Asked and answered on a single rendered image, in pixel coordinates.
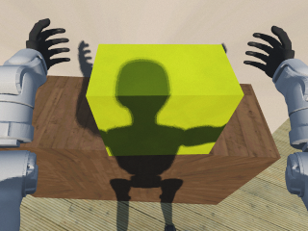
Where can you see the left robot forearm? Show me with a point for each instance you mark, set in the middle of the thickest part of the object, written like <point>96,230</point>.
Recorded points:
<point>20,77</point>

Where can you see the robot left hand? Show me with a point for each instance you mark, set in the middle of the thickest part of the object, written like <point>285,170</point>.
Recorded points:
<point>37,41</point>

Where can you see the carton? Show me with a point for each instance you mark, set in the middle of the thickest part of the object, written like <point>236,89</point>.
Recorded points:
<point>161,99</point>

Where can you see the left robot upper arm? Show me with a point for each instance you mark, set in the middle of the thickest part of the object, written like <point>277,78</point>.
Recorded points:
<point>19,175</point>

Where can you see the pedestal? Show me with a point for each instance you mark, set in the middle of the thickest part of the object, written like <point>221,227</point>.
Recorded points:
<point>73,162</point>

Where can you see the robot right hand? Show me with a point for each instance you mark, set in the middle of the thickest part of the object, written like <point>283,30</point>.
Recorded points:
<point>278,54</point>

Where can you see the right robot upper arm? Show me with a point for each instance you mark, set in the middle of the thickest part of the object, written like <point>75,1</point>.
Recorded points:
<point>296,175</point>

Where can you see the right robot forearm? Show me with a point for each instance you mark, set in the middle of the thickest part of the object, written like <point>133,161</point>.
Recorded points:
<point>291,79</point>

